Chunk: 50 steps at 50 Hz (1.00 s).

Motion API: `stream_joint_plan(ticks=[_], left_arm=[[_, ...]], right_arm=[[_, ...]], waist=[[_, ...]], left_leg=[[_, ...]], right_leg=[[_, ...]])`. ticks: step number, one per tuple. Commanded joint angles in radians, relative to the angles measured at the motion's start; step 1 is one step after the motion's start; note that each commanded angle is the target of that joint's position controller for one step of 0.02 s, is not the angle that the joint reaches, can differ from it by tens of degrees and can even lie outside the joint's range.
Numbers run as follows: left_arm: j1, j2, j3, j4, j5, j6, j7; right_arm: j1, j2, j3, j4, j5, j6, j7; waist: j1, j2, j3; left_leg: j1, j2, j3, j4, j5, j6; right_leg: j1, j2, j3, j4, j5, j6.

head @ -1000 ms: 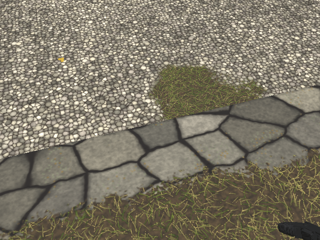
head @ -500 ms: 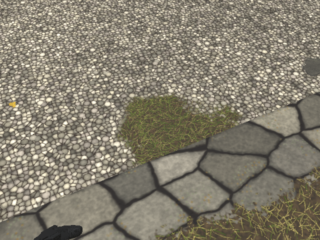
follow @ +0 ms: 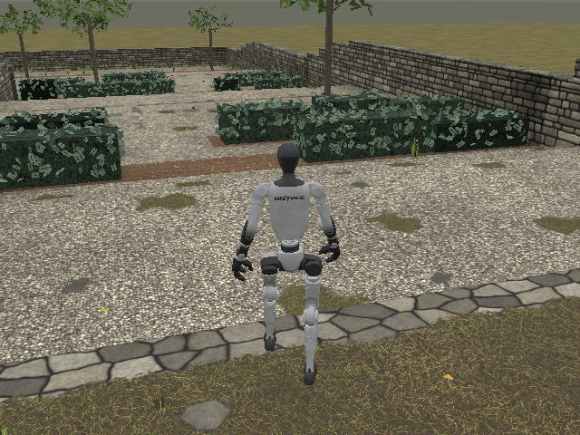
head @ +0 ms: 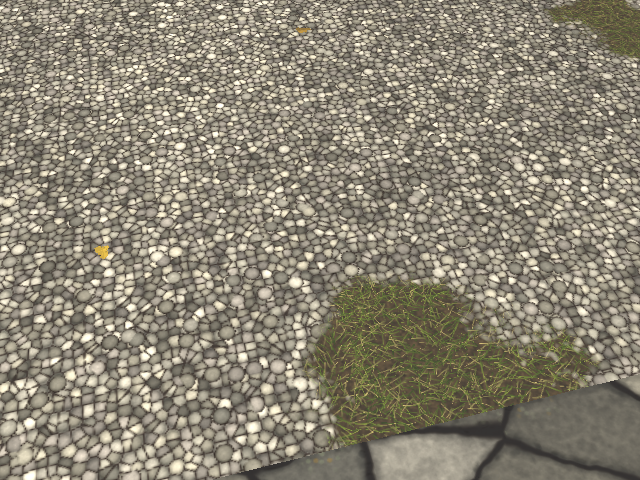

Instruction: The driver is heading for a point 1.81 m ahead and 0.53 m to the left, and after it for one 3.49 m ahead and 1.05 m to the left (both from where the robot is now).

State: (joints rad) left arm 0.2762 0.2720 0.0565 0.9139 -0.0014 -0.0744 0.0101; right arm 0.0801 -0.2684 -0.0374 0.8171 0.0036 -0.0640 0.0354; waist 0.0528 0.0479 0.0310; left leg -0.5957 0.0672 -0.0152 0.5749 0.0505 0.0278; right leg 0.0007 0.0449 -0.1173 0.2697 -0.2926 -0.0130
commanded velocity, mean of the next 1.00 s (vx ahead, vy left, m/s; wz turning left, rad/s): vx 0.05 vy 0.00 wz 0.41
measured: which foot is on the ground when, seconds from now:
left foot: up 0.00-0.02, down 0.04-0.56, up 0.58-0.90, down 0.92-1.00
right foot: down 0.00-0.04, up 0.06-0.54, down 0.56-1.00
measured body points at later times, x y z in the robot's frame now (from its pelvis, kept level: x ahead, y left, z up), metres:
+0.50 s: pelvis +0.12 +0.01 +0.00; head +0.15 +0.03 +0.45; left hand +0.19 +0.32 -0.11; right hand +0.33 -0.23 -0.10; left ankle +0.17 +0.11 -0.74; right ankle +0.19 -0.14 -0.72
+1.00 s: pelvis +0.13 +0.01 +0.00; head +0.15 +0.03 +0.45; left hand +0.12 +0.30 -0.12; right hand +0.39 -0.15 -0.10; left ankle +0.07 +0.11 -0.74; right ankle +0.19 -0.12 -0.74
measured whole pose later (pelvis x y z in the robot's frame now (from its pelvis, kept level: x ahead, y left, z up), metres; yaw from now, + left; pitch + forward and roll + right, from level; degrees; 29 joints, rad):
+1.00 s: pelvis +0.13 +0.01 +0.00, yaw +25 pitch +0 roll +1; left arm 0.20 0.27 0.04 0.79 0.02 -0.01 0.01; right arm 0.17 -0.25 -0.05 0.67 -0.01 0.05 -0.01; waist 0.04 -0.03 0.03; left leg -0.22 -0.02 -0.03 0.49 -0.28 0.01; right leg -0.25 -0.06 0.00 0.52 -0.27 0.05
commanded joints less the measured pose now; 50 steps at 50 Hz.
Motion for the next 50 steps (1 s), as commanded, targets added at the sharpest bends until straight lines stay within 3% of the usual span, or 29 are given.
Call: stream_joint_plan(ticks=[1,2,3,4,5,6,7,9,11,16,19,23,25,27,28,29,30,31,33,34,37,40,43,45,46,47,48,49,50], left_arm=[[-0.08,0.181,0.045,-0.059,-0.018,0.018,0.028],[-0.057,0.163,0.041,-0.064,-0.01,0.028,0.034],[-0.008,0.131,0.025,-0.093,0.024,0.032,0.037],[0.124,0.035,-0.005,-0.1,0.039,0.023,0.023],[0.106,0.11,0.005,-0.087,0.015,0.017,0.009],[0.009,0.141,0.015,-0.109,-0.015,0.021,0.01],[-0.038,0.138,0.018,-0.114,-0.011,0.031,0.022],[-0.073,0.155,0.029,-0.135,0.007,0.058,0.041],[-0.051,0.132,0.028,-0.139,0.013,0.064,0.048],[-0.094,0.111,0.024,-0.16,0.014,0.066,0.057],[-0.128,0.109,0.024,-0.175,0.009,0.062,0.052],[-0.142,0.113,0.024,-0.188,-0.001,0.04,0.039],[-0.122,0.12,0.027,-0.187,-0.008,0.029,0.029],[-0.053,0.133,0.037,-0.168,-0.009,0.022,0.018],[-0.027,0.188,0.052,-0.167,0.006,0.024,0.019],[-0.07,0.281,0.071,-0.18,0.034,0.039,0.025],[-0.086,0.234,0.063,-0.201,0.061,0.041,0.023],[-0.129,0.182,0.049,-0.227,0.049,0.04,0.027],[-0.166,0.136,0.036,-0.236,0.015,0.044,0.029],[-0.159,0.13,0.03,-0.235,0.008,0.047,0.029],[-0.12,0.136,0.031,-0.227,0.013,0.059,0.027],[-0.12,0.156,0.037,-0.224,0.008,0.067,0.024],[-0.095,0.18,0.041,-0.211,-0.004,0.072,0.014],[-0.101,0.165,0.032,-0.2,-0.02,0.072,0.01],[-0.056,0.146,0.025,-0.181,-0.019,0.063,0.007],[-0.035,0.105,0.009,-0.185,0.013,0.05,-0.001],[-0.007,0.046,-0.009,-0.193,0.031,0.035,-0.009],[-0.072,0.084,-0.006,-0.191,0.036,0.036,-0.004],[-0.104,0.104,-0.001,-0.189,0.03,0.037,-0.004]], right_arm=[[0.082,-0.143,-0.051,-0.056,-0.01,-0.009,0.015],[0.179,-0.187,-0.076,-0.03,-0.01,-0.01,0.011],[0.252,-0.274,-0.098,-0.036,-0.015,-0.005,-0.005],[0.216,-0.319,-0.095,-0.065,-0.023,0.003,-0.009],[0.211,-0.249,-0.082,-0.095,-0.011,0.01,-0.004],[0.15,-0.205,-0.073,-0.116,-0.006,0.014,-0.004],[0.104,-0.176,-0.066,-0.121,0.006,0.022,-0.01],[0.063,-0.16,-0.061,-0.138,-0.005,0.036,-0.024],[0.057,-0.171,-0.066,-0.153,-0.02,0.04,-0.034],[0.076,-0.195,-0.081,-0.177,0.0,0.057,-0.064],[0.072,-0.193,-0.082,-0.191,0.001,0.073,-0.072],[0.087,-0.189,-0.085,-0.203,0.0,0.09,-0.073],[0.087,-0.187,-0.085,-0.212,0.004,0.099,-0.072],[0.068,-0.178,-0.082,-0.224,0.019,0.109,-0.075],[0.093,-0.142,-0.071,-0.229,0.02,0.111,-0.076],[0.12,-0.101,-0.065,-0.255,0.022,0.105,-0.072],[0.107,-0.189,-0.089,-0.259,0.004,0.089,-0.064],[0.133,-0.23,-0.105,-0.236,0.002,0.087,-0.059],[0.169,-0.184,-0.1,-0.192,0.003,0.106,-0.067],[0.17,-0.153,-0.09,-0.19,0.004,0.114,-0.067],[0.105,-0.109,-0.07,-0.222,0.015,0.113,-0.066],[0.064,-0.075,-0.049,-0.243,0.005,0.109,-0.058],[0.067,-0.093,-0.05,-0.24,0.01,0.107,-0.05],[0.126,-0.088,-0.052,-0.209,0.006,0.103,-0.046],[0.13,-0.111,-0.054,-0.211,0.0,0.103,-0.049],[0.153,-0.165,-0.062,-0.219,-0.008,0.103,-0.058],[0.092,-0.184,-0.059,-0.218,-0.023,0.106,-0.06],[0.057,-0.103,-0.041,-0.229,-0.025,0.098,-0.049],[0.051,-0.078,-0.033,-0.219,-0.03,0.089,-0.042]], waist=[[-0.099,-0.13,-0.078],[-0.129,-0.08,-0.131],[-0.129,0.103,-0.229],[-0.028,0.277,-0.356],[-0.084,0.144,-0.453],[-0.093,0.07,-0.333],[-0.077,-0.022,-0.237],[-0.044,0.017,-0.157],[-0.029,0.062,-0.157],[-0.05,0.055,-0.185],[-0.064,0.078,-0.157],[-0.079,0.102,-0.148],[-0.07,0.113,-0.148],[-0.022,0.101,-0.144],[-0.03,0.017,-0.163],[-0.089,-0.277,-0.118],[-0.063,-0.323,-0.114],[-0.077,-0.232,-0.115],[-0.084,-0.165,-0.093],[-0.076,-0.166,-0.081],[-0.043,-0.205,-0.074],[-0.025,-0.246,-0.101],[-0.011,-0.268,-0.1],[-0.051,-0.235,-0.084],[-0.047,-0.2,-0.091],[-0.029,-0.066,-0.154],[0.032,0.142,-0.157],[-0.015,0.104,-0.144],[-0.021,0.079,-0.115]], left_leg=[[0.184,-0.05,0.035,-0.05,-0.066,0.04],[0.314,-0.079,0.038,-0.097,0.032,0.063],[0.533,0.087,-0.193,-0.077,0.459,0.128],[0.81,0.296,-0.565,-0.073,0.658,0.341],[0.802,0.284,-0.601,-0.149,0.4,0.351],[0.699,0.233,-0.5,-0.181,0.211,0.308],[0.578,0.185,-0.429,-0.214,0.052,0.253],[0.366,0.137,-0.389,-0.272,-0.086,0.223],[0.305,0.102,-0.354,-0.287,-0.068,0.218],[0.327,0.077,-0.377,-0.275,-0.176,0.204],[0.31,0.054,-0.411,-0.282,-0.313,0.185],[0.343,0.052,-0.472,-0.259,-0.276,0.181],[0.367,0.048,-0.505,-0.233,-0.206,0.172],[0.329,0.0,-0.491,-0.18,-0.189,0.129],[0.232,-0.059,-0.427,-0.076,-0.325,0.08],[0.02,-0.227,-0.203,0.135,-0.574,0.018],[-0.035,-0.207,-0.15,0.381,-0.673,-0.032],[-0.021,-0.173,-0.161,0.503,-0.614,-0.052],[-0.031,-0.168,-0.144,0.613,-0.522,-0.086],[-0.033,-0.171,-0.14,0.653,-0.505,-0.1],[-0.014,-0.155,-0.088,0.521,-0.465,-0.121],[0.124,-0.099,-0.036,0.282,-0.481,-0.122],[0.252,-0.094,0.019,0.08,-0.442,-0.105],[0.389,-0.105,0.04,-0.196,-0.231,-0.062],[0.495,-0.074,-0.011,-0.263,-0.121,-0.031],[0.633,0.06,-0.158,-0.222,0.124,0.006],[0.573,0.155,-0.226,-0.168,0.193,0.102],[0.479,0.136,-0.222,-0.185,0.044,0.136],[0.458,0.083,-0.187,-0.186,-0.08,0.098]], right_leg=[[-0.019,-0.264,0.031,0.185,0.694,-0.09],[-0.045,-0.204,0.002,0.368,0.659,-0.052],[-0.226,-0.119,-0.032,0.678,0.33,0.012],[-0.55,0.052,0.066,1.01,-0.428,0.067],[-0.594,0.009,0.22,1.096,-0.404,0.051],[-0.662,-0.022,0.208,1.09,-0.315,0.037],[-0.673,-0.061,0.196,1.031,-0.234,0.037],[-0.585,-0.093,0.207,0.919,-0.148,0.04],[-0.536,-0.073,0.198,0.848,-0.112,0.046],[-0.553,-0.056,0.221,0.673,-0.036,0.085],[-0.534,-0.043,0.23,0.58,-0.009,0.093],[-0.468,-0.022,0.233,0.449,-0.033,0.083],[-0.41,-0.01,0.226,0.344,-0.032,0.067],[-0.258,-0.026,0.205,0.124,0.104,0.038],[-0.133,-0.163,0.296,0.07,0.148,-0.009],[-0.082,-0.373,0.53,0.035,0.318,-0.143],[-0.142,-0.47,0.634,0.021,0.44,-0.253],[-0.153,-0.436,0.552,0.049,0.469,-0.245],[-0.14,-0.32,0.397,0.089,0.458,-0.17],[-0.145,-0.306,0.363,0.093,0.502,-0.176],[-0.104,-0.268,0.292,0.086,0.505,-0.191],[-0.099,-0.27,0.268,0.099,0.495,-0.194],[-0.123,-0.285,0.289,0.114,0.491,-0.203],[-0.169,-0.264,0.276,0.15,0.455,-0.166],[-0.226,-0.247,0.268,0.161,0.386,-0.112],[-0.306,-0.189,0.209,0.25,0.219,-0.035],[-0.338,-0.115,0.122,0.242,-0.013,0.032],[-0.266,-0.12,0.132,0.222,-0.004,0.065],[-0.248,-0.114,0.126,0.207,0.068,0.073]])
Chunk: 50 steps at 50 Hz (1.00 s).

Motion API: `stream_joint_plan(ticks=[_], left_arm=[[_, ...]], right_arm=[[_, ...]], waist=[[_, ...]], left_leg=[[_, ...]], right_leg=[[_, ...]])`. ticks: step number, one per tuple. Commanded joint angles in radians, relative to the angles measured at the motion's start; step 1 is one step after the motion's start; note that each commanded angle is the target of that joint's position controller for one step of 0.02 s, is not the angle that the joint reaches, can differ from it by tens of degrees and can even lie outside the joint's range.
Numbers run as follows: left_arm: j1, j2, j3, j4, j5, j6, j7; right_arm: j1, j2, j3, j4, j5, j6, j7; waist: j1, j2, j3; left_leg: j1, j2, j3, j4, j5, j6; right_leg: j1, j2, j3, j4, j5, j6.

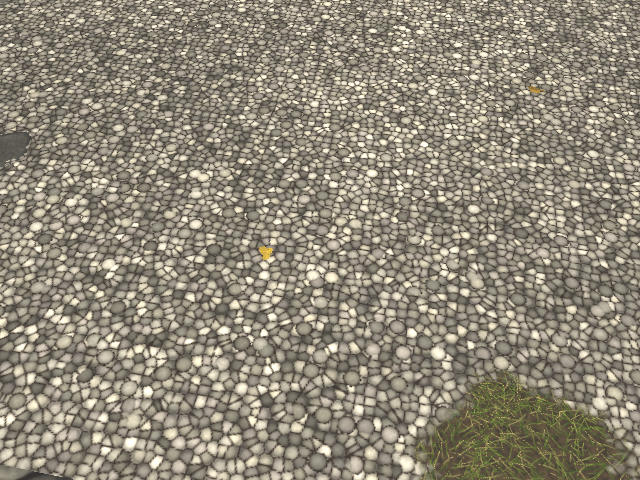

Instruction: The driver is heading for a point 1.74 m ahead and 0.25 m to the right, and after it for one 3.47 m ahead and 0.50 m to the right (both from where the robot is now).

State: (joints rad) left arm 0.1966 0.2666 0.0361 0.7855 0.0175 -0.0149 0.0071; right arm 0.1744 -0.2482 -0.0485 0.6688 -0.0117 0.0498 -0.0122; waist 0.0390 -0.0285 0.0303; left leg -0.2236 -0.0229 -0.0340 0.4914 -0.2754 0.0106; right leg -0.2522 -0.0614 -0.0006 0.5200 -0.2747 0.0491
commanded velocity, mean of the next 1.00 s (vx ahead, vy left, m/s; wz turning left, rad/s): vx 0.30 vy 0.00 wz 0.03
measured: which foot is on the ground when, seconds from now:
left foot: down 0.00-0.46, up 0.48-0.94, down 0.96-1.00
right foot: down 0.00-0.22, up 0.24-0.44, down 0.46-0.98, up 1.00-1.00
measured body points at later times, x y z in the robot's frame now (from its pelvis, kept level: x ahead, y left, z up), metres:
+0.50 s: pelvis +0.06 -0.03 -0.01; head +0.06 -0.05 +0.44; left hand +0.15 +0.25 -0.11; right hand +0.13 -0.31 -0.14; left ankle -0.02 +0.12 -0.72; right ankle +0.05 -0.13 -0.74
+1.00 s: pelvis +0.31 -0.02 -0.02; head +0.35 -0.02 +0.43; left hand +0.25 +0.26 -0.15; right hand +0.56 -0.24 -0.09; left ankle +0.43 +0.07 -0.74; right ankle +0.07 -0.13 -0.70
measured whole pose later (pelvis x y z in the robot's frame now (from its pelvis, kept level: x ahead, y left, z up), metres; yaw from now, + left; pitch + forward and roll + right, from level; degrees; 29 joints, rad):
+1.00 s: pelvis +0.31 -0.02 -0.02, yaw -1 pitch +2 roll +1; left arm 0.47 0.27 0.04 0.94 0.00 -0.04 0.01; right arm -0.02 -0.24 -0.04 0.65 0.01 -0.10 0.05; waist 0.07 0.00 0.05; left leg -0.51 -0.03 0.07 0.55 -0.08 0.07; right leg 0.02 0.00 0.01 0.68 -0.46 -0.03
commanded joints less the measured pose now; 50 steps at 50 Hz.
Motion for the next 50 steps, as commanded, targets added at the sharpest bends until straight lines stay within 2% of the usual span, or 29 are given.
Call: stream_joint_plan(ticks=[1,4,9,11,13,14,16,17,19,21,22,23,24,25,26,27,28,30,32,34,38,41,43,45,46,47,48,49,50], left_arm=[[-0.036,0.115,0.022,-0.05,0.008,-0.018,0.003],[-0.01,0.12,0.024,-0.032,0.002,-0.007,0.008],[0.012,0.109,0.024,0.012,-0.001,-0.007,0.014],[0.022,0.1,0.024,0.03,-0.008,-0.005,0.018],[-0.021,0.099,0.026,0.009,-0.021,-0.013,0.019],[-0.055,0.102,0.028,-0.01,-0.029,-0.025,0.017],[-0.077,0.114,0.036,-0.032,-0.047,-0.051,0.003],[-0.072,0.116,0.037,-0.033,-0.053,-0.063,-0.006],[-0.045,0.103,0.032,-0.017,-0.053,-0.08,-0.024],[0.091,0.091,0.034,0.053,-0.04,-0.087,-0.036],[0.175,0.101,0.043,0.092,-0.031,-0.083,-0.037],[0.27,0.133,0.053,0.112,-0.031,-0.082,-0.032],[0.34,0.264,0.077,0.101,-0.03,-0.084,-0.026],[0.319,0.247,0.068,0.085,-0.016,-0.091,-0.032],[0.238,0.198,0.053,0.062,-0.019,-0.097,-0.029],[0.19,0.164,0.043,0.047,-0.02,-0.098,-0.027],[0.163,0.156,0.037,0.039,-0.016,-0.098,-0.028],[0.167,0.126,0.025,0.039,-0.012,-0.093,-0.028],[0.203,0.124,0.022,0.052,-0.017,-0.09,-0.024],[0.222,0.131,0.022,0.06,-0.017,-0.083,-0.017],[0.255,0.14,0.02,0.074,-0.02,-0.071,0.001],[0.295,0.148,0.023,0.093,-0.027,-0.064,0.003],[0.303,0.153,0.028,0.103,-0.032,-0.057,0.005],[0.287,0.173,0.037,0.102,-0.032,-0.05,0.009],[0.281,0.189,0.044,0.1,-0.03,-0.046,0.012],[0.264,0.195,0.046,0.096,-0.025,-0.037,0.014],[0.243,0.186,0.041,0.083,-0.019,-0.033,0.016],[0.318,0.09,0.013,0.051,-0.005,-0.044,0.011],[0.379,0.031,-0.01,0.076,-0.02,-0.066,-0.002]], right_arm=[[-0.033,-0.113,-0.026,-0.064,-0.017,-0.031,0.007],[-0.018,-0.114,-0.02,-0.049,-0.007,-0.046,0.006],[-0.018,-0.101,-0.014,-0.035,-0.005,-0.048,0.002],[0.009,-0.118,-0.02,-0.02,0.001,-0.042,-0.003],[0.067,-0.18,-0.04,-0.005,0.013,-0.037,-0.005],[0.095,-0.196,-0.045,0.004,0.018,-0.042,-0.007],[0.124,-0.185,-0.044,0.02,0.02,-0.067,-0.011],[0.118,-0.173,-0.042,0.021,0.026,-0.077,-0.01],[0.06,-0.169,-0.042,0.01,0.037,-0.082,-0.007],[-0.009,-0.174,-0.044,0.0,0.044,-0.072,0.0],[0.003,-0.148,-0.038,0.004,0.035,-0.071,0.002],[-0.006,-0.091,-0.02,-0.003,0.024,-0.077,0.005],[-0.004,-0.032,-0.004,-0.048,0.016,-0.094,0.004],[-0.001,-0.104,-0.025,-0.057,0.044,-0.111,-0.002],[0.009,-0.142,-0.035,-0.046,0.063,-0.123,0.001],[0.014,-0.147,-0.037,-0.028,0.058,-0.13,0.005],[0.011,-0.14,-0.039,-0.016,0.042,-0.135,0.007],[0.007,-0.126,-0.042,-0.005,0.029,-0.133,0.018],[-0.007,-0.102,-0.038,-0.006,0.024,-0.127,0.026],[-0.057,-0.082,-0.031,-0.025,0.024,-0.124,0.028],[-0.205,-0.047,-0.011,-0.071,0.032,-0.135,0.045],[-0.284,-0.049,-0.006,-0.096,0.038,-0.145,0.062],[-0.317,-0.058,-0.006,-0.111,0.04,-0.153,0.073],[-0.284,-0.089,-0.017,-0.109,0.037,-0.158,0.077],[-0.228,-0.116,-0.028,-0.095,0.034,-0.156,0.073],[-0.097,-0.154,-0.048,-0.059,0.035,-0.152,0.063],[0.083,-0.193,-0.065,-0.01,0.032,-0.146,0.048],[0.244,-0.282,-0.086,0.022,0.003,-0.139,0.037],[0.262,-0.231,-0.07,0.046,0.017,-0.139,0.041]], waist=[[-0.022,0.144,-0.094],[-0.017,0.137,-0.039],[-0.017,0.085,-0.03],[-0.031,0.099,-0.042],[-0.072,0.172,0.033],[-0.089,0.204,0.075],[-0.093,0.237,0.095],[-0.084,0.219,0.083],[-0.053,0.168,0.052],[0.026,0.139,-0.01],[0.054,0.113,-0.04],[0.088,0.023,-0.054],[0.088,-0.26,-0.074],[0.079,-0.226,-0.044],[0.042,-0.139,0.046],[0.025,-0.101,0.076],[0.014,-0.071,0.077],[0.004,-0.074,0.056],[0.008,-0.065,0.034],[0.014,-0.046,0.035],[0.052,-0.052,0.073],[0.064,-0.046,0.107],[0.053,-0.05,0.114],[0.008,-0.073,0.066],[-0.028,-0.099,0.01],[-0.103,-0.108,-0.083],[-0.189,-0.101,-0.196],[-0.182,0.086,-0.38],[-0.15,0.263,-0.52]], left_leg=[[0.065,0.135,-0.142,-0.101,0.188,0.083],[0.015,0.118,-0.131,-0.101,0.181,0.058],[0.01,0.105,-0.123,-0.096,0.175,0.058],[0.016,0.101,-0.141,-0.133,-0.104,0.079],[0.013,0.19,-0.301,-0.243,-0.454,0.156],[0.004,0.247,-0.394,-0.291,-0.509,0.197],[0.06,0.326,-0.495,-0.319,-0.442,0.245],[0.099,0.337,-0.49,-0.314,-0.392,0.247],[0.083,0.292,-0.378,-0.297,-0.26,0.211],[-0.071,0.197,-0.215,-0.222,-0.137,0.161],[-0.147,0.154,-0.161,-0.145,-0.124,0.137],[-0.25,0.09,-0.083,0.042,-0.115,0.087],[-0.442,-0.029,0.043,0.403,-0.223,0.003],[-0.555,-0.021,-0.052,0.59,-0.323,0.005],[-0.635,0.046,-0.083,0.659,-0.227,0.027],[-0.648,0.081,-0.064,0.66,-0.123,0.043],[-0.638,0.104,-0.055,0.631,-0.04,0.048],[-0.57,0.128,-0.032,0.57,0.073,0.042],[-0.567,0.122,0.002,0.525,0.141,0.02],[-0.57,0.117,0.023,0.439,0.197,-0.004],[-0.472,0.085,0.068,0.182,0.356,-0.017],[-0.454,0.064,0.073,0.076,0.375,-0.001],[-0.458,0.055,0.069,0.034,0.335,0.026],[-0.382,0.024,0.083,0.011,0.269,0.063],[-0.296,-0.007,0.101,0.019,0.227,0.084],[-0.124,-0.037,0.124,0.005,0.227,0.115],[0.173,0.013,0.073,0.021,0.272,0.157],[0.615,0.278,-0.292,0.062,0.197,0.279],[0.748,0.433,-0.718,-0.114,0.007,0.38]], right_leg=[[0.013,-0.001,-0.003,-0.037,0.085,0.014],[0.027,-0.005,0.006,-0.055,0.124,0.009],[0.046,-0.007,0.003,-0.07,0.136,0.012],[0.023,0.035,-0.051,-0.014,-0.008,0.01],[-0.141,0.071,-0.083,0.125,-0.141,-0.011],[-0.208,0.057,-0.057,0.188,-0.177,-0.033],[-0.335,0.002,0.02,0.326,-0.267,-0.082],[-0.365,-0.019,0.036,0.328,-0.286,-0.104],[-0.26,-0.02,0.014,0.187,-0.221,-0.129],[0.075,0.055,-0.073,-0.008,0.069,-0.114],[0.218,0.085,-0.084,-0.013,0.106,-0.094],[0.335,-0.002,0.046,-0.071,0.029,-0.115],[0.422,-0.258,0.476,-0.254,-0.148,-0.236],[0.371,-0.35,0.725,-0.356,-0.35,-0.339],[0.336,-0.335,0.659,-0.36,-0.425,-0.324],[0.313,-0.286,0.552,-0.359,-0.366,-0.287],[0.299,-0.248,0.465,-0.364,-0.247,-0.259],[0.274,-0.182,0.313,-0.374,-0.003,-0.22],[0.29,-0.156,0.219,-0.371,0.227,-0.221],[0.286,-0.142,0.156,-0.376,0.365,-0.222],[0.222,-0.11,0.071,-0.415,0.368,-0.204],[0.266,-0.144,0.069,-0.411,0.372,-0.219],[0.332,-0.175,0.069,-0.376,0.448,-0.22],[0.393,-0.19,0.06,-0.289,0.703,-0.204],[0.418,-0.19,0.056,-0.209,0.896,-0.196],[0.408,-0.169,0.032,-0.053,1.049,-0.18],[0.253,-0.137,0.019,0.163,0.991,-0.151],[-0.127,-0.018,-0.01,0.549,0.537,-0.103],[-0.341,0.132,0.104,0.81,-0.271,-0.077]])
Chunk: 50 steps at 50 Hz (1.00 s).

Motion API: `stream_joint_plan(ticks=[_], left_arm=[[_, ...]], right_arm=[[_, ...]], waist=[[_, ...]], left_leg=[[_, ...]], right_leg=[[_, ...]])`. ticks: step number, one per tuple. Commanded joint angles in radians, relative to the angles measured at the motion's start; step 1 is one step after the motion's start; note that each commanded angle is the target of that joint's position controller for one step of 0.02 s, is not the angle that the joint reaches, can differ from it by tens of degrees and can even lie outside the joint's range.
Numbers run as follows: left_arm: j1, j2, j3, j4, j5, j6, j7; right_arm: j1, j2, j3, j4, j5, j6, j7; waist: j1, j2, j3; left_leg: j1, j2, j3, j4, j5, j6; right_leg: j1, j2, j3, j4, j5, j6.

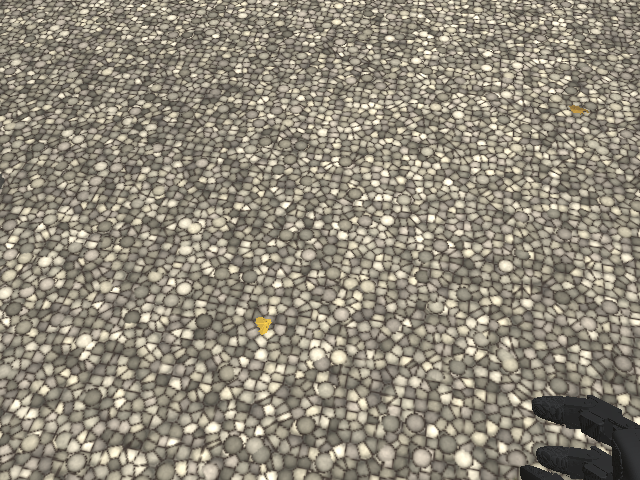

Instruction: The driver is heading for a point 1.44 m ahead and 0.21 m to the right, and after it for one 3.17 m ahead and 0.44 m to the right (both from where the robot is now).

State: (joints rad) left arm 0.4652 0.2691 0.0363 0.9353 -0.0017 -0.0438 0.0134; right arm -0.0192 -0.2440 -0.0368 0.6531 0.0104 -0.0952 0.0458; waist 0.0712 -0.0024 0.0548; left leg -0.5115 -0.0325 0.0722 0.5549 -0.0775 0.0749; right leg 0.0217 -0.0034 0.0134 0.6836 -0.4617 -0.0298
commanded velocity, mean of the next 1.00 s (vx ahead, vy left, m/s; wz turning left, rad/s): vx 0.34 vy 0.00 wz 0.00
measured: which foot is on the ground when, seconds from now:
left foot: down 0.00-0.48, up 0.50-0.86, down 0.88-1.00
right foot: up 0.00-0.44, down 0.46-0.88, up 0.90-1.00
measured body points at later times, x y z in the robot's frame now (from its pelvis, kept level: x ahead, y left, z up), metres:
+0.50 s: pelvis +0.28 -0.04 +0.01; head +0.32 -0.05 +0.45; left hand +0.50 +0.20 -0.08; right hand +0.29 -0.32 -0.13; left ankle +0.13 +0.10 -0.69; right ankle +0.42 -0.14 -0.72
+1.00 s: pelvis +0.41 -0.02 +0.03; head +0.41 +0.00 +0.48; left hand +0.55 +0.24 -0.09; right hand +0.43 -0.31 -0.09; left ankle +0.37 +0.08 -0.72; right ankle +0.44 -0.16 -0.66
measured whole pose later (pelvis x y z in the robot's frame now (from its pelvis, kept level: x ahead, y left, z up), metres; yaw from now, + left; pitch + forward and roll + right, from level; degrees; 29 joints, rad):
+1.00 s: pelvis +0.41 -0.02 +0.03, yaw +1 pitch +2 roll -2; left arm 0.16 0.29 0.06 0.85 -0.02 -0.06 -0.01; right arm 0.34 -0.25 -0.05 0.95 0.00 -0.07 -0.02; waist -0.04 -0.04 -0.05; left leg -0.18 0.02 0.02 0.40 -0.26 0.03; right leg -0.49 0.01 -0.01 0.86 -0.31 -0.04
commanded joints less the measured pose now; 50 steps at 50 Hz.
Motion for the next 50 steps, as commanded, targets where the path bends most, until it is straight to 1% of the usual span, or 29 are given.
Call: stream_joint_plan(ticks=[1,2,3,4,8,11,14,17,20,22,23,24,25,26,27,28,29,31,33,35,37,40,43,44,45,46,47,48,50], left_arm=[[-0.01,0.148,0.026,-0.108,-0.035,-0.059,-0.017],[-0.114,0.162,0.028,-0.148,-0.053,-0.07,-0.019],[-0.159,0.141,0.026,-0.16,-0.042,-0.073,-0.015],[-0.151,0.135,0.033,-0.155,-0.025,-0.065,-0.01],[-0.118,0.078,0.024,-0.152,-0.011,-0.024,-0.003],[-0.24,0.078,0.021,-0.198,0.002,-0.027,-0.003],[-0.362,0.052,0.008,-0.228,-0.001,-0.043,-0.017],[-0.45,0.054,0.005,-0.26,-0.005,-0.053,-0.033],[-0.438,0.091,0.019,-0.274,0.003,-0.061,-0.051],[-0.284,0.134,0.041,-0.227,0.015,-0.064,-0.049],[-0.189,0.195,0.058,-0.205,0.025,-0.066,-0.041],[-0.123,0.258,0.063,-0.206,0.052,-0.057,-0.033],[-0.086,0.2,0.051,-0.191,0.03,-0.041,-0.038],[-0.119,0.164,0.041,-0.199,0.011,-0.028,-0.044],[-0.205,0.142,0.034,-0.207,0.006,-0.022,-0.042],[-0.282,0.106,0.02,-0.211,0.009,-0.02,-0.04],[-0.337,0.085,0.013,-0.212,0.017,-0.021,-0.039],[-0.389,0.089,0.018,-0.202,0.037,-0.023,-0.04],[-0.399,0.089,0.019,-0.185,0.038,-0.026,-0.034],[-0.364,0.132,0.034,-0.165,0.018,-0.018,-0.026],[-0.343,0.186,0.052,-0.154,0.0,-0.005,-0.016],[-0.338,0.169,0.052,-0.143,-0.016,-0.002,-0.004],[-0.363,0.129,0.044,-0.141,-0.029,0.008,-0.001],[-0.395,0.075,0.029,-0.158,-0.024,0.007,-0.004],[-0.42,-0.002,0.012,-0.183,-0.012,-0.003,-0.012],[-0.438,0.061,0.028,-0.207,-0.02,-0.021,-0.013],[-0.424,0.12,0.045,-0.195,-0.029,-0.033,-0.015],[-0.402,0.129,0.051,-0.179,-0.029,-0.038,-0.021],[-0.415,0.114,0.053,-0.168,-0.01,-0.041,-0.021]], right_arm=[[0.39,-0.175,-0.063,0.062,0.004,0.011,-0.021],[0.313,-0.151,-0.053,0.056,0.005,0.013,-0.025],[0.254,-0.135,-0.047,0.061,-0.003,0.007,-0.021],[0.217,-0.11,-0.04,0.059,-0.015,-0.003,-0.018],[0.204,-0.124,-0.045,0.098,-0.007,-0.027,-0.012],[0.246,-0.156,-0.051,0.126,-0.007,-0.025,-0.027],[0.298,-0.179,-0.053,0.147,0.002,-0.015,-0.036],[0.367,-0.195,-0.053,0.184,0.008,0.003,-0.041],[0.372,-0.204,-0.054,0.203,0.005,0.029,-0.05],[0.325,-0.206,-0.052,0.198,0.005,0.041,-0.057],[0.349,-0.172,-0.039,0.189,-0.008,0.04,-0.059],[0.488,-0.076,-0.005,0.189,-0.031,0.029,-0.051],[0.572,-0.073,0.003,0.233,-0.009,0.026,-0.043],[0.509,-0.177,-0.026,0.234,0.015,0.033,-0.041],[0.409,-0.177,-0.029,0.207,0.025,0.045,-0.048],[0.355,-0.159,-0.028,0.199,0.014,0.062,-0.059],[0.348,-0.147,-0.03,0.199,0.002,0.082,-0.069],[0.391,-0.104,-0.023,0.219,-0.007,0.108,-0.082],[0.386,-0.084,-0.016,0.225,-0.014,0.113,-0.091],[0.347,-0.104,-0.019,0.222,-0.012,0.112,-0.089],[0.291,-0.137,-0.029,0.203,-0.007,0.105,-0.083],[0.266,-0.125,-0.031,0.209,-0.005,0.077,-0.071],[0.367,-0.099,-0.034,0.274,-0.011,0.057,-0.063],[0.429,-0.128,-0.04,0.292,-0.011,0.051,-0.067],[0.486,-0.188,-0.052,0.304,-0.005,0.05,-0.074],[0.468,-0.267,-0.071,0.295,-0.018,0.041,-0.068],[0.399,-0.211,-0.058,0.268,-0.022,0.021,-0.068],[0.364,-0.172,-0.048,0.261,-0.014,0.007,-0.067],[0.359,-0.151,-0.042,0.26,0.002,0.002,-0.063]], waist=[[-0.197,0.162,-0.374],[-0.171,0.106,-0.214],[-0.128,0.016,-0.114],[-0.087,0.024,-0.085],[-0.029,0.059,-0.035],[-0.058,0.047,0.002],[-0.109,0.034,0.01],[-0.146,0.034,0.019],[-0.117,0.074,-0.034],[-0.026,0.077,-0.123],[0.003,0.014,-0.22],[-0.035,-0.198,-0.389],[-0.025,-0.277,-0.541],[-0.006,-0.157,-0.473],[-0.023,-0.104,-0.332],[-0.048,-0.055,-0.23],[-0.084,-0.07,-0.186],[-0.124,-0.119,-0.164],[-0.126,-0.127,-0.179],[-0.094,-0.132,-0.196],[-0.074,-0.158,-0.149],[-0.084,-0.124,-0.091],[-0.148,-0.072,-0.086],[-0.169,0.017,-0.071],[-0.17,0.214,-0.068],[-0.17,0.285,0.021],[-0.14,0.199,0.053],[-0.117,0.174,0.043],[-0.117,0.131,0.018]], left_leg=[[0.898,0.396,-0.747,-0.247,-0.31,0.256],[0.72,0.359,-0.586,-0.28,-0.282,0.216],[0.548,0.318,-0.483,-0.325,-0.178,0.195],[0.447,0.279,-0.407,-0.353,-0.094,0.179],[0.266,0.243,-0.27,-0.449,0.005,0.198],[0.271,0.213,-0.195,-0.466,0.059,0.185],[0.285,0.177,-0.123,-0.455,0.084,0.144],[0.379,0.204,-0.123,-0.396,0.16,0.13],[0.499,0.24,-0.141,-0.266,0.316,0.083],[0.509,0.198,-0.123,-0.085,0.461,0.035],[0.435,0.13,-0.081,0.097,0.357,-0.012],[0.116,0.026,-0.058,0.449,-0.157,-0.08],[0.005,-0.035,-0.159,0.65,-0.627,-0.108],[-0.032,0.01,-0.212,0.72,-0.61,-0.105],[-0.087,0.05,-0.172,0.704,-0.554,-0.106],[-0.078,0.088,-0.152,0.638,-0.494,-0.114],[0.0,0.123,-0.157,0.555,-0.435,-0.118],[0.158,0.113,-0.12,0.428,-0.361,-0.131],[0.226,0.108,-0.11,0.291,-0.322,-0.132],[0.24,0.098,-0.086,0.22,-0.243,-0.116],[0.188,0.087,-0.066,0.211,-0.254,-0.089],[0.194,0.09,-0.058,0.106,-0.247,-0.044],[0.387,0.057,-0.022,-0.088,-0.207,0.005],[0.455,0.152,-0.16,-0.2,-0.315,0.046],[0.55,0.331,-0.435,-0.343,-0.5,0.12],[0.493,0.44,-0.662,-0.442,-0.633,0.211],[0.485,0.414,-0.626,-0.441,-0.613,0.193],[0.516,0.371,-0.54,-0.433,-0.522,0.151],[0.552,0.324,-0.411,-0.435,-0.341,0.105]], right_leg=[[-0.726,0.007,0.146,0.714,-0.063,-0.012],[-0.747,-0.044,0.103,0.681,0.021,-0.022],[-0.72,-0.088,0.077,0.607,0.095,-0.018],[-0.662,-0.122,0.079,0.548,0.145,-0.014],[-0.6,-0.164,0.064,0.43,0.206,0.027],[-0.667,-0.17,0.048,0.245,0.385,0.053],[-0.609,-0.125,0.002,0.01,0.561,0.05],[-0.597,-0.088,-0.007,-0.108,0.601,0.041],[-0.55,-0.054,0.008,-0.176,0.533,0.0],[-0.348,-0.012,-0.021,-0.231,0.556,-0.038],[-0.148,-0.08,0.017,-0.211,0.878,-0.071],[0.247,-0.344,0.301,-0.116,1.234,-0.228],[0.339,-0.443,0.511,-0.175,1.205,-0.338],[0.23,-0.39,0.448,-0.225,1.007,-0.298],[0.1,-0.344,0.355,-0.263,0.866,-0.254],[-0.049,-0.3,0.28,-0.309,0.786,-0.227],[-0.184,-0.271,0.23,-0.351,0.713,-0.205],[-0.343,-0.218,0.144,-0.405,0.676,-0.194],[-0.364,-0.204,0.103,-0.412,0.662,-0.201],[-0.348,-0.211,0.133,-0.464,0.321,-0.205],[-0.347,-0.243,0.215,-0.527,0.009,-0.2],[-0.347,-0.257,0.246,-0.548,-0.077,-0.179],[-0.432,-0.177,0.161,-0.456,-0.107,-0.123],[-0.518,-0.113,0.092,-0.297,-0.072,-0.078],[-0.697,0.017,-0.069,0.022,-0.028,-0.006],[-0.852,0.035,-0.023,0.163,-0.052,-0.014],[-0.889,-0.024,0.044,0.237,0.031,-0.021],[-0.909,-0.039,0.055,0.247,0.114,-0.021],[-0.897,-0.068,0.041,0.217,0.225,-0.002]])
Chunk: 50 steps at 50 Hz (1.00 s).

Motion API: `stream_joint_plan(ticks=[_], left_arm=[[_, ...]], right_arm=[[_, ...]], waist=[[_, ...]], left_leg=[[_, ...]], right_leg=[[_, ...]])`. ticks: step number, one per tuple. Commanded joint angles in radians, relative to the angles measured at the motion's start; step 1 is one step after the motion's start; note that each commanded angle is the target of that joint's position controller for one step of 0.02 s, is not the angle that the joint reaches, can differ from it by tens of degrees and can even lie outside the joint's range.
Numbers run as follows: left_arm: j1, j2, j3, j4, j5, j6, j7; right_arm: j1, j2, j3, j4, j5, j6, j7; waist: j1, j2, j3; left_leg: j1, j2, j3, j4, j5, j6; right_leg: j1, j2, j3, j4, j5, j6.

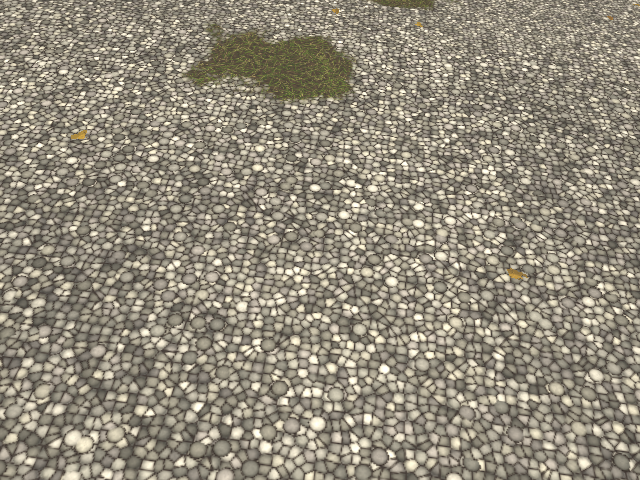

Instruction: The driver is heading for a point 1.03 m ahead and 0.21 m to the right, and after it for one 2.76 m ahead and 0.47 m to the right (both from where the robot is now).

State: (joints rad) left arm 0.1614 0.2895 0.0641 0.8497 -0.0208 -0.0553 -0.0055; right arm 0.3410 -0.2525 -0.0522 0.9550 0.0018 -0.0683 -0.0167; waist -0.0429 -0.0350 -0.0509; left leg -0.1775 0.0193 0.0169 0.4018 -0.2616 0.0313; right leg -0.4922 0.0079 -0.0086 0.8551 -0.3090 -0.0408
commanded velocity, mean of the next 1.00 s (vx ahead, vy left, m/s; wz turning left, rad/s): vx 0.48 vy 0.00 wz -0.02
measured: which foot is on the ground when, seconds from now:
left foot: down 0.00-0.34, up 0.36-0.82, down 0.84-1.00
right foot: up 0.00-0.30, down 0.32-0.86, up 0.88-1.00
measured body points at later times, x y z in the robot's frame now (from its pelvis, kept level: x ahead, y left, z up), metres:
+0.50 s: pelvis +0.24 -0.07 +0.00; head +0.26 -0.08 +0.45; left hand +0.33 +0.19 -0.13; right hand +0.30 -0.35 -0.14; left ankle +0.22 +0.09 -0.66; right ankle +0.26 -0.16 -0.75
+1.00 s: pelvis +0.53 -0.01 -0.01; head +0.55 +0.00 +0.44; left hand +0.58 +0.26 -0.15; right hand +0.63 -0.28 -0.13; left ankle +0.58 +0.07 -0.75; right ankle +0.44 -0.16 -0.66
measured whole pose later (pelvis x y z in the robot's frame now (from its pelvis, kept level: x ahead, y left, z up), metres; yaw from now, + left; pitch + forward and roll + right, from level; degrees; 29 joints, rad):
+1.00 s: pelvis +0.53 -0.01 -0.01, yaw -2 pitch +1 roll +0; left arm 0.28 0.28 0.06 0.96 -0.04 -0.08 0.01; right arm 0.17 -0.25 -0.06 0.90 -0.01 -0.10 0.03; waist 0.00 -0.03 0.05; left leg -0.30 -0.03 0.09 0.44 -0.15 0.06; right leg -0.42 -0.05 0.05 1.16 -0.35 -0.05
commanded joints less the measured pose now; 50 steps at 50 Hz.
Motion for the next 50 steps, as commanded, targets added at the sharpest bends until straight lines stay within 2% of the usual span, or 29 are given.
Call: stream_joint_plan(ticks=[1,6,11,13,14,15,16,17,18,19,20,21,22,24,26,29,32,36,39,40,41,42,43,44,45,46,47,48,50], left_arm=[[-0.126,0.072,0.022,-0.082,0.012,-0.03,-0.006],[-0.227,0.006,-0.001,-0.104,0.002,-0.025,-0.02],[-0.301,0.027,-0.007,-0.137,-0.008,-0.029,-0.04],[-0.266,0.056,0.001,-0.134,-0.007,-0.033,-0.043],[-0.199,0.078,0.012,-0.118,-0.003,-0.033,-0.041],[-0.058,0.111,0.034,-0.072,-0.002,-0.032,-0.034],[0.13,0.163,0.059,-0.021,0.0,-0.03,-0.024],[0.273,0.27,0.084,0.01,0.017,-0.02,-0.017],[0.274,0.206,0.061,0.019,0.011,-0.017,-0.021],[0.176,0.152,0.04,0.006,0.009,-0.021,-0.022],[0.098,0.114,0.028,-0.012,0.011,-0.024,-0.021],[0.04,0.083,0.019,-0.018,0.016,-0.029,-0.026],[0.006,0.059,0.012,-0.02,0.025,-0.036,-0.028],[0.004,0.054,0.012,-0.006,0.027,-0.043,-0.029],[0.036,0.077,0.017,0.015,0.025,-0.05,-0.02],[0.085,0.098,0.02,0.038,0.023,-0.047,-0.003],[0.133,0.115,0.022,0.055,0.015,-0.043,0.007],[0.219,0.125,0.027,0.099,0.002,-0.029,0.012],[0.227,0.141,0.035,0.112,-0.001,-0.012,0.017],[0.215,0.15,0.038,0.11,0.0,-0.007,0.018],[0.197,0.152,0.038,0.106,0.002,0.0,0.018],[0.195,0.127,0.027,0.101,0.007,0.006,0.019],[0.222,0.085,0.007,0.076,0.031,0.006,0.021],[0.344,-0.048,-0.028,0.079,0.02,-0.018,0.007],[0.258,0.073,-0.003,0.086,-0.01,-0.04,0.004],[0.163,0.115,0.01,0.056,-0.035,-0.053,0.002],[0.123,0.11,0.011,0.052,-0.034,-0.055,0.01],[0.107,0.1,0.018,0.054,-0.019,-0.047,0.016],[0.153,0.059,0.02,0.069,-0.016,-0.018,0.015]], right_arm=[[0.017,-0.126,-0.021,-0.034,0.005,-0.026,-0.001],[0.071,-0.15,-0.025,-0.008,0.003,-0.019,-0.007],[0.121,-0.173,-0.037,0.028,0.018,-0.008,-0.002],[0.106,-0.184,-0.045,0.033,0.023,-0.002,-0.001],[0.084,-0.193,-0.048,0.03,0.024,0.002,-0.001],[0.069,-0.181,-0.045,0.027,0.024,0.005,-0.002],[0.059,-0.156,-0.034,0.012,0.013,0.006,-0.002],[0.144,-0.041,0.002,-0.019,0.003,-0.01,0.005],[0.128,-0.051,0.002,-0.006,0.015,-0.036,0.009],[0.043,-0.138,-0.026,-0.033,0.043,-0.053,0.015],[-0.016,-0.147,-0.028,-0.046,0.05,-0.059,0.012],[-0.042,-0.135,-0.032,-0.048,0.036,-0.056,0.005],[-0.031,-0.119,-0.037,-0.044,0.024,-0.045,-0.001],[-0.005,-0.069,-0.032,-0.037,0.018,-0.023,-0.001],[-0.049,-0.068,-0.034,-0.058,0.013,-0.01,-0.003],[-0.167,-0.067,-0.031,-0.101,0.001,-0.013,0.004],[-0.287,-0.048,-0.017,-0.132,0.006,-0.022,0.02],[-0.398,-0.057,-0.007,-0.175,0.016,-0.027,0.042],[-0.406,-0.087,-0.013,-0.193,0.018,-0.032,0.057],[-0.368,-0.107,-0.021,-0.186,0.019,-0.033,0.058],[-0.277,-0.136,-0.036,-0.163,0.018,-0.034,0.056],[-0.107,-0.183,-0.062,-0.109,0.016,-0.032,0.049],[0.073,-0.261,-0.081,-0.075,0.003,-0.029,0.038],[0.103,-0.298,-0.085,-0.053,0.005,-0.027,0.048],[0.071,-0.191,-0.057,-0.068,0.012,-0.031,0.047],[-0.014,-0.155,-0.045,-0.085,0.008,-0.036,0.041],[-0.093,-0.135,-0.037,-0.099,0.0,-0.04,0.039],[-0.14,-0.106,-0.03,-0.102,-0.007,-0.045,0.039],[-0.162,-0.08,-0.024,-0.091,-0.02,-0.053,0.04]], waist=[[-0.006,0.15,0.109],[-0.042,0.154,0.118],[-0.057,0.162,0.165],[-0.02,0.169,0.152],[0.025,0.173,0.114],[0.095,0.155,0.032],[0.173,0.109,-0.096],[0.174,-0.15,-0.274],[0.168,-0.216,-0.335],[0.151,-0.16,-0.166],[0.122,-0.099,-0.071],[0.092,-0.045,0.003],[0.057,-0.058,0.031],[0.025,-0.062,0.047],[0.018,-0.038,0.078],[0.042,-0.015,0.11],[0.079,-0.012,0.13],[0.11,-0.002,0.154],[0.085,-0.015,0.134],[0.059,-0.033,0.104],[0.005,-0.044,0.044],[-0.069,-0.03,-0.063],[-0.109,0.105,-0.221],[-0.029,0.362,-0.334],[-0.073,0.228,-0.266],[-0.062,0.183,-0.125],[-0.029,0.096,-0.056],[-0.002,0.085,0.0],[0.042,0.121,0.019]], left_leg=[[0.21,0.25,-0.3,-0.283,-0.061,0.141],[0.127,0.188,-0.124,-0.287,0.144,0.13],[0.171,0.243,-0.121,-0.256,0.187,0.134],[0.204,0.268,-0.121,-0.209,0.299,0.121],[0.202,0.259,-0.098,-0.136,0.465,0.108],[0.169,0.216,-0.052,0.019,0.631,0.084],[0.017,0.167,-0.012,0.255,0.579,0.049],[-0.376,0.018,0.046,0.671,0.197,-0.028],[-0.49,-0.037,-0.1,0.857,-0.293,-0.024],[-0.585,0.028,-0.123,0.934,-0.25,0.0],[-0.58,0.079,-0.095,0.914,-0.161,0.018],[-0.545,0.111,-0.079,0.851,-0.084,0.018],[-0.481,0.141,-0.088,0.794,-0.031,0.018],[-0.416,0.151,-0.081,0.744,0.009,0.008],[-0.462,0.155,-0.074,0.669,0.07,-0.01],[-0.518,0.146,-0.068,0.464,0.234,-0.03],[-0.459,0.104,-0.026,0.269,0.369,-0.029],[-0.474,0.08,-0.032,0.15,0.368,-0.012],[-0.446,0.06,-0.029,0.107,0.257,0.022],[-0.376,0.036,-0.009,0.102,0.213,0.036],[-0.24,0.001,0.024,0.089,0.194,0.058],[0.003,-0.009,0.03,0.094,0.206,0.09],[0.32,0.194,-0.213,0.123,0.209,0.157],[0.596,0.38,-0.704,-0.031,-0.036,0.314],[0.551,0.354,-0.704,-0.096,-0.143,0.265],[0.417,0.331,-0.543,-0.114,-0.09,0.216],[0.272,0.3,-0.425,-0.142,0.016,0.191],[0.161,0.268,-0.334,-0.175,0.088,0.176],[0.056,0.233,-0.224,-0.235,0.141,0.158]], right_leg=[[-0.349,-0.079,0.047,0.031,0.132,0.021],[-0.172,-0.056,-0.017,-0.198,0.294,0.056],[-0.11,-0.052,-0.02,-0.321,0.265,0.02],[-0.042,-0.043,-0.025,-0.349,0.218,-0.012],[0.063,-0.019,-0.043,-0.364,0.209,-0.032],[0.254,0.007,-0.062,-0.379,0.218,-0.059],[0.541,-0.06,0.011,-0.345,0.22,-0.101],[0.94,-0.33,0.444,-0.399,0.048,-0.251],[0.922,-0.405,0.731,-0.574,-0.084,-0.288],[0.787,-0.371,0.603,-0.593,-0.117,-0.239],[0.645,-0.331,0.471,-0.609,-0.062,-0.207],[0.508,-0.289,0.371,-0.644,0.029,-0.192],[0.415,-0.25,0.295,-0.672,0.097,-0.174],[0.329,-0.226,0.227,-0.716,0.173,-0.181],[0.312,-0.226,0.184,-0.744,0.248,-0.197],[0.334,-0.212,0.129,-0.758,0.311,-0.188],[0.332,-0.187,0.071,-0.772,0.309,-0.165],[0.465,-0.234,0.068,-0.734,0.315,-0.158],[0.574,-0.277,0.077,-0.656,0.431,-0.136],[0.59,-0.275,0.071,-0.603,0.563,-0.125],[0.586,-0.251,0.047,-0.486,0.733,-0.108],[0.508,-0.195,0.007,-0.281,0.773,-0.079],[0.282,-0.123,-0.039,0.055,0.453,-0.043],[-0.094,0.066,0.026,0.356,-0.244,0.011],[-0.205,0.015,0.15,0.458,-0.276,-0.009],[-0.256,-0.031,0.135,0.459,-0.182,-0.027],[-0.213,-0.087,0.112,0.414,-0.085,-0.025],[-0.174,-0.118,0.112,0.354,-0.026,-0.019],[-0.078,-0.149,0.123,0.303,0.032,-0.014]])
